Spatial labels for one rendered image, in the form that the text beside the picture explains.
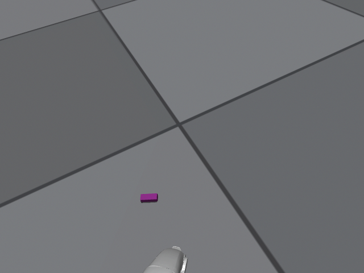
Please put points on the small box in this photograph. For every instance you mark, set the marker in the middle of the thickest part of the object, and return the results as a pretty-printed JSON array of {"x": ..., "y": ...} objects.
[{"x": 149, "y": 197}]

